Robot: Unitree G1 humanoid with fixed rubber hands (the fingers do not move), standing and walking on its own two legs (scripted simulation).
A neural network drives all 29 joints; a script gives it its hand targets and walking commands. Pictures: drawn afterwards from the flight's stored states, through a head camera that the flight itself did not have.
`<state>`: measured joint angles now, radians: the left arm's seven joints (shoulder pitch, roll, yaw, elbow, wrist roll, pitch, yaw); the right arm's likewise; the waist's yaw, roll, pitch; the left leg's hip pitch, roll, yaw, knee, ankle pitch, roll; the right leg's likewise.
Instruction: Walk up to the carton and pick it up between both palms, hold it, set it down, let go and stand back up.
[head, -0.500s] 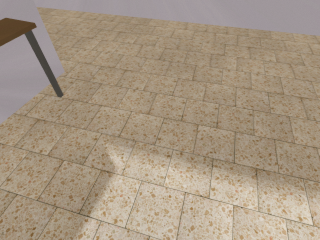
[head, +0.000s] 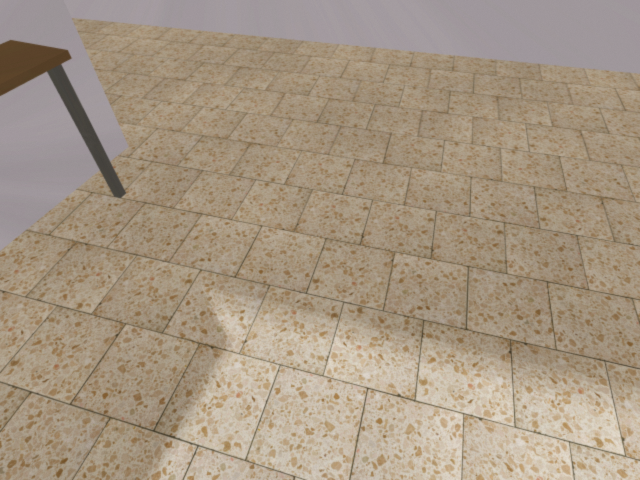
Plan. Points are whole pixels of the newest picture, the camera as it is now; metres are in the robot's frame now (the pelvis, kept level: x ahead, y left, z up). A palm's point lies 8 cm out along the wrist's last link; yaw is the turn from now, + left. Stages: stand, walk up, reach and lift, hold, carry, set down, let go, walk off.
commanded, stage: stand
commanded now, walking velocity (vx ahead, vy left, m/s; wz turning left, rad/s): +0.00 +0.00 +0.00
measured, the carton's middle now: out of the picture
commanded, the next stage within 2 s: walk up in 0.10 s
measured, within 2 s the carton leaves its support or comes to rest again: neither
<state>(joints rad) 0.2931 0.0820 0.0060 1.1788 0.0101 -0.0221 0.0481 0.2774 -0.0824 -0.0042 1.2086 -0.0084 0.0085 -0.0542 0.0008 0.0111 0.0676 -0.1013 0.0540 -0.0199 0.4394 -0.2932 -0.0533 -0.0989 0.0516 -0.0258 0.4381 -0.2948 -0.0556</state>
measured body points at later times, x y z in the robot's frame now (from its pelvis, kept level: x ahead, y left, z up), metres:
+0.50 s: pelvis +0.02 +0.01 -0.01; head +0.03 +0.00 +0.44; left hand -0.01 +0.23 -0.15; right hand +0.11 -0.22 -0.17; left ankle +0.02 +0.13 -0.68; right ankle -0.03 -0.08 -0.74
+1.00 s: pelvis +0.20 +0.15 -0.03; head +0.22 +0.16 +0.42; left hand +0.18 +0.42 -0.13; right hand +0.40 +0.04 -0.15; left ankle +0.18 +0.24 -0.74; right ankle +0.26 +0.03 -0.67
